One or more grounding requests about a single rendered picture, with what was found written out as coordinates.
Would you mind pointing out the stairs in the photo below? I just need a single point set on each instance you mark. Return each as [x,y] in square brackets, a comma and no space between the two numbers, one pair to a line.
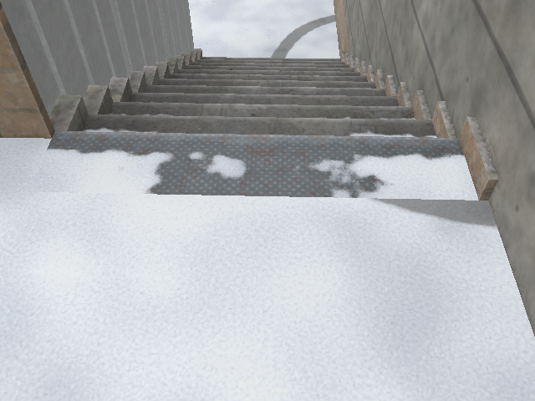
[263,96]

